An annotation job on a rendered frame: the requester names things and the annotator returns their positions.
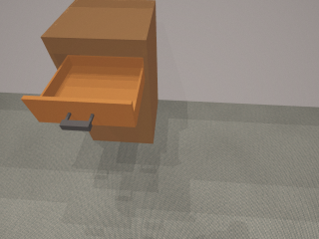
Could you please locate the cabinet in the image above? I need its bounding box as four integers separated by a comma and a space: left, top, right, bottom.
41, 0, 159, 144

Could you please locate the handle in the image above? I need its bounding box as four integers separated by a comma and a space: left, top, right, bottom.
59, 113, 95, 131

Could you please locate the drawer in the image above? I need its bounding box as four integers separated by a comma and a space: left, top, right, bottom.
21, 55, 146, 127

